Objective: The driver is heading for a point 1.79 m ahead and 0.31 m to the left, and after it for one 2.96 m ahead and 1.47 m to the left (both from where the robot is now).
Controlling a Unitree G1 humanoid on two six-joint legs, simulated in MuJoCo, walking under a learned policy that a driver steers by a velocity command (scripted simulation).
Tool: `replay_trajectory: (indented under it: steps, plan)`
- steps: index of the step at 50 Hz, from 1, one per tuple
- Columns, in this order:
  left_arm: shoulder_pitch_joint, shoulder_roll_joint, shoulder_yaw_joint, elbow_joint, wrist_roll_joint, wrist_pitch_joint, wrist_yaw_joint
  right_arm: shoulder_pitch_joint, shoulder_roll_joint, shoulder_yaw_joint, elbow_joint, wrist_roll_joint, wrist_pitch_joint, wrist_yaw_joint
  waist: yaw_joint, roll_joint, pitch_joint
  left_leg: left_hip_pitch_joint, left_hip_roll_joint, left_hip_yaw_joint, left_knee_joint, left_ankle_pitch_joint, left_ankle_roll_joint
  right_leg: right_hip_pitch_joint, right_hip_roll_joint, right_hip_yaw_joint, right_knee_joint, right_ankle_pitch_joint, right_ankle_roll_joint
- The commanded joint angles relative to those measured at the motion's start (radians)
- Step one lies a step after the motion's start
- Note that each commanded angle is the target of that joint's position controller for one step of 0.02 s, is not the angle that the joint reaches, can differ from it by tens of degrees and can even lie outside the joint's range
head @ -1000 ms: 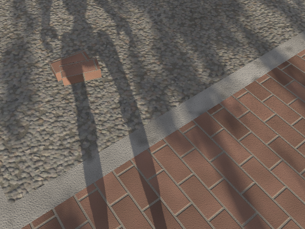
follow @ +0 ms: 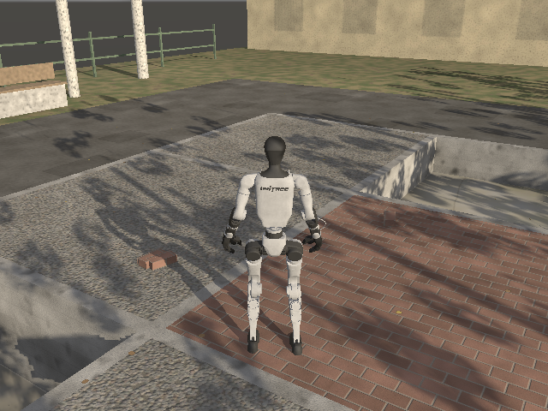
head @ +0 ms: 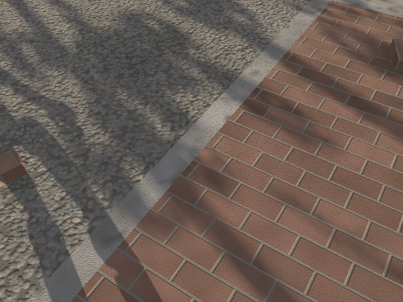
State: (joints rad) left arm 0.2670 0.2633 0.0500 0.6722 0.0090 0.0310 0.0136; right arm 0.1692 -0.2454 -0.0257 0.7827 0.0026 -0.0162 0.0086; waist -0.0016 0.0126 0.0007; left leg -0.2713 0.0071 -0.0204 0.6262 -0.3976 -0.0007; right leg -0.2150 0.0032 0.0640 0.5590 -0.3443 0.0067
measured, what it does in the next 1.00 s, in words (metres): walks ahead: right foot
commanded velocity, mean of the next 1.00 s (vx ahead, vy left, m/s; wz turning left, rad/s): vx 0.43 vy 0.00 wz -0.02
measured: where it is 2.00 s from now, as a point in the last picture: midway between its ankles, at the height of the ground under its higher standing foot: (214, 175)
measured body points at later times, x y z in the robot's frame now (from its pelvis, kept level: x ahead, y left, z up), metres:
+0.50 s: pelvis +0.17 -0.01 +0.00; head +0.20 -0.01 +0.45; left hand +0.42 +0.20 -0.06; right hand +0.12 -0.29 -0.12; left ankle +0.01 +0.11 -0.73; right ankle +0.33 -0.15 -0.71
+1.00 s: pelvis +0.44 -0.05 +0.01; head +0.46 -0.05 +0.46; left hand +0.45 +0.24 -0.11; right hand +0.65 -0.28 -0.08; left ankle +0.64 +0.10 -0.69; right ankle +0.34 -0.14 -0.73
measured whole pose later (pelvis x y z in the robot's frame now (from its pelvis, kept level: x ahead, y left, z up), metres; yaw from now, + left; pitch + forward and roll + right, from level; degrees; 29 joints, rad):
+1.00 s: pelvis +0.44 -0.05 +0.01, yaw +0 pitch +1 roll -2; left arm 0.38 0.28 0.05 0.82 -0.01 -0.08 -0.01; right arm 0.07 -0.27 -0.03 0.73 0.01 -0.07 0.03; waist 0.08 0.05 0.03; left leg -0.64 0.10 -0.03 0.59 0.09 0.00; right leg 0.03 0.07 -0.04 0.21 -0.26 -0.05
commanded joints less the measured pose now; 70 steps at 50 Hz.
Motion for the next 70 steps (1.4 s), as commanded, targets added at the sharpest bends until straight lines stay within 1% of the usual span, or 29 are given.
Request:
replay_trajectory:
  steps: [1,4,6,7,8,9,10,14,18,22,25,27,28,29,30,31,33,38,44,49,53,55,56,57,58,59,61,64,70]
  plan:
    - [0.054,0.187,0.048,-0.039,-0.009,-0.041,0.005,-0.099,-0.105,-0.034,-0.099,0.022,-0.042,-0.003,0.032,-0.241,0.140,-0.195,-0.027,0.048,0.135,-0.075,0.030,-0.068,-0.255,0.421,-0.363,-0.458,-0.214]
    - [0.000,0.169,0.039,-0.048,-0.027,-0.055,0.009,-0.033,-0.087,-0.035,-0.075,0.034,-0.075,0.021,-0.024,-0.223,0.119,-0.067,-0.005,0.044,-0.034,-0.056,0.102,-0.087,-0.228,0.327,-0.324,-0.303,-0.176]
    - [-0.053,0.129,0.029,-0.067,-0.024,-0.056,0.009,0.117,-0.109,-0.051,0.001,0.018,-0.080,0.029,-0.086,-0.156,0.047,0.225,-0.019,0.033,-0.123,0.126,0.097,-0.213,-0.131,0.187,-0.191,-0.161,-0.112]
    - [-0.090,0.065,0.010,-0.097,-0.015,-0.064,0.008,0.230,-0.168,-0.066,0.026,0.014,-0.081,0.025,-0.119,0.001,0.017,0.335,0.122,-0.184,-0.238,-0.006,0.142,-0.328,-0.039,0.062,0.056,-0.100,-0.050]
    - [-0.100,0.067,0.011,-0.148,-0.032,-0.081,0.017,0.303,-0.280,-0.092,0.030,0.008,-0.084,0.035,-0.129,0.254,0.014,0.397,0.333,-0.609,-0.418,-0.181,0.285,-0.508,0.046,-0.027,0.346,-0.170,-0.001]
    - [-0.096,0.126,0.029,-0.146,-0.054,-0.095,0.021,0.277,-0.236,-0.077,0.023,-0.002,-0.089,0.033,-0.111,0.205,0.070,0.375,0.401,-0.726,-0.459,-0.230,0.346,-0.628,0.008,0.042,0.533,-0.247,-0.006]
    - [-0.078,0.129,0.031,-0.128,-0.061,-0.104,0.012,0.237,-0.184,-0.062,0.011,0.002,-0.090,0.022,-0.083,0.139,0.113,0.372,0.371,-0.634,-0.445,-0.218,0.323,-0.684,-0.037,0.059,0.602,-0.161,-0.024]
    - [-0.095,0.088,0.027,-0.103,-0.024,-0.119,-0.021,0.185,-0.145,-0.043,-0.008,-0.003,-0.073,0.005,-0.051,0.077,0.086,0.313,0.232,-0.306,-0.474,0.138,0.223,-0.617,-0.107,-0.004,0.498,0.092,-0.026]
    - [-0.206,0.021,-0.004,-0.135,-0.022,-0.122,-0.041,0.213,-0.174,-0.043,0.007,0.008,-0.060,-0.009,-0.081,0.074,0.084,0.233,0.170,-0.119,-0.486,0.358,0.201,-0.478,-0.075,-0.077,0.208,0.244,0.013]
    - [-0.285,0.049,-0.002,-0.160,-0.037,-0.125,-0.059,0.258,-0.220,-0.053,0.030,0.021,-0.055,-0.011,-0.093,0.091,0.106,0.199,0.214,-0.102,-0.491,0.359,0.190,-0.354,-0.046,-0.083,0.042,0.339,0.002]
    - [-0.270,0.096,0.015,-0.162,-0.037,-0.126,-0.063,0.249,-0.236,-0.061,0.039,0.027,-0.048,-0.011,-0.047,0.094,0.096,0.274,0.252,-0.093,-0.429,0.533,0.162,-0.294,-0.030,-0.077,-0.015,0.302,-0.050]
    - [-0.087,0.151,0.048,-0.111,-0.029,-0.120,-0.050,0.234,-0.243,-0.064,0.037,0.023,-0.039,-0.013,0.065,0.084,-0.036,0.267,0.205,-0.028,-0.183,0.857,0.127,-0.029,0.023,-0.121,-0.040,0.279,-0.103]
    - [0.079,0.188,0.066,-0.070,-0.029,-0.113,-0.037,0.234,-0.215,-0.052,0.026,0.010,-0.038,-0.017,0.143,0.062,-0.149,0.130,0.162,0.000,0.044,0.789,0.093,0.230,-0.027,-0.073,-0.010,0.268,-0.135]
    - [0.196,0.301,0.085,-0.055,-0.001,-0.108,-0.028,0.334,-0.091,-0.014,-0.012,-0.009,-0.048,-0.013,0.113,-0.197,-0.328,-0.215,0.023,0.032,0.467,0.294,0.030,0.603,-0.309,0.354,-0.036,0.115,-0.265]
    - [0.212,0.252,0.070,-0.046,-0.007,-0.110,-0.036,0.348,-0.097,-0.009,0.000,0.013,-0.071,-0.007,0.107,-0.309,-0.430,-0.363,-0.062,-0.100,0.657,-0.157,0.020,0.633,-0.404,0.740,-0.264,-0.103,-0.335]
    - [0.126,0.189,0.048,-0.047,-0.016,-0.114,-0.038,0.242,-0.195,-0.038,-0.023,0.043,-0.082,-0.001,0.103,-0.206,-0.232,-0.472,0.006,-0.111,0.721,-0.106,0.032,0.495,-0.371,0.625,-0.298,-0.180,-0.282]
    - [0.009,0.141,0.031,-0.046,-0.013,-0.116,-0.043,0.126,-0.182,-0.036,-0.050,0.032,-0.087,-0.001,0.046,-0.071,-0.047,-0.442,0.093,-0.058,0.631,0.058,0.040,0.214,-0.285,0.365,-0.329,0.015,-0.241]
    - [-0.043,0.123,0.029,-0.010,-0.010,-0.152,-0.045,0.156,-0.127,-0.035,-0.029,0.008,-0.044,-0.008,-0.035,-0.085,0.008,-0.337,0.145,-0.052,0.480,0.203,0.001,0.006,-0.208,0.151,-0.438,0.249,-0.255]
    - [0.042,0.164,0.035,0.049,-0.017,-0.138,-0.023,-0.070,-0.095,-0.022,-0.093,0.001,-0.063,0.004,0.037,-0.053,0.070,-0.388,0.118,-0.018,0.101,0.501,-0.022,0.056,-0.172,0.029,-0.461,0.325,-0.222]
    - [0.138,0.189,0.041,0.111,-0.028,-0.113,-0.016,-0.215,-0.094,-0.016,-0.148,0.012,-0.078,0.032,0.088,-0.050,0.095,-0.397,0.082,-0.005,-0.065,0.499,0.002,0.199,-0.226,0.027,-0.409,0.339,-0.213]
    - [0.132,0.212,0.049,0.133,-0.030,-0.089,-0.007,-0.175,-0.131,-0.028,-0.156,0.012,-0.084,0.047,0.040,-0.086,0.047,-0.300,0.038,0.020,-0.123,0.336,0.056,0.312,-0.260,0.036,-0.285,0.580,-0.178]
    - [0.109,0.197,0.039,0.129,-0.021,-0.078,-0.002,0.071,-0.204,-0.067,-0.089,0.009,-0.084,0.032,-0.088,-0.081,-0.121,0.069,-0.001,0.061,-0.141,0.352,0.114,0.234,-0.181,-0.031,0.018,0.811,-0.130]
    - [0.126,0.139,0.014,0.101,0.006,-0.081,0.002,0.256,-0.283,-0.087,-0.058,-0.001,-0.078,0.019,-0.142,0.049,-0.290,0.394,0.200,-0.168,-0.096,0.401,0.180,0.013,-0.114,-0.074,0.351,0.499,-0.092]
    - [0.265,0.025,-0.016,0.096,-0.011,-0.103,-0.011,0.276,-0.327,-0.094,-0.040,-0.004,-0.076,0.027,-0.055,0.313,-0.398,0.682,0.384,-0.658,-0.231,0.141,0.334,-0.376,0.073,-0.018,0.650,-0.211,-0.034]
    - [0.179,0.142,0.006,0.108,-0.033,-0.123,-0.016,0.259,-0.219,-0.068,-0.052,0.008,-0.076,0.027,-0.107,0.185,-0.337,0.644,0.361,-0.682,-0.308,0.014,0.298,-0.489,0.022,0.091,0.742,-0.234,-0.044]
    - [0.077,0.181,0.019,0.076,-0.054,-0.134,-0.021,0.190,-0.188,-0.057,-0.059,0.007,-0.076,0.022,-0.098,0.130,-0.191,0.517,0.332,-0.528,-0.328,0.051,0.258,-0.542,-0.027,0.060,0.738,-0.142,-0.055]
    - [0.002,0.160,0.019,0.062,-0.028,-0.135,-0.014,0.082,-0.154,-0.046,-0.072,-0.004,-0.076,0.023,-0.041,0.023,-0.055,0.269,0.260,-0.348,-0.377,0.267,0.236,-0.482,-0.107,0.018,0.633,0.009,-0.043]
    - [0.059,0.111,0.014,0.081,-0.022,-0.107,-0.014,0.062,-0.139,-0.043,-0.062,-0.007,-0.092,0.025,0.015,0.060,-0.044,0.144,0.217,-0.233,-0.453,0.394,0.248,-0.379,-0.140,0.012,0.565,0.077,-0.018]
    - [-0.119,0.077,0.002,0.030,-0.011,-0.104,-0.015,0.119,-0.179,-0.053,-0.012,0.002,-0.085,0.004,-0.023,0.039,0.033,0.132,0.170,-0.076,-0.508,0.477,0.223,-0.448,-0.137,-0.019,0.240,0.348,0.018]
Keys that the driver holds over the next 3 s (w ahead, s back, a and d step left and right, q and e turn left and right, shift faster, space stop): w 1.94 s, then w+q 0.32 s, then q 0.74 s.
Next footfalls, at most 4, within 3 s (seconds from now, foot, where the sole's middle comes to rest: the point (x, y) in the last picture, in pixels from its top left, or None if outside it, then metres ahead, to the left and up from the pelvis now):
0.56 right None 0.38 -0.15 -0.77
1.10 left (188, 257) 0.69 0.09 -0.77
1.66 right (247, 188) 0.99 -0.15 -0.77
2.20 left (190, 137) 1.28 0.09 -0.77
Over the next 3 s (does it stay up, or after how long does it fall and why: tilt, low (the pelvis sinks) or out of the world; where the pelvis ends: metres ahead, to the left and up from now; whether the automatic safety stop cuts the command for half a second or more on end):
stays up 1.35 0.02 0.01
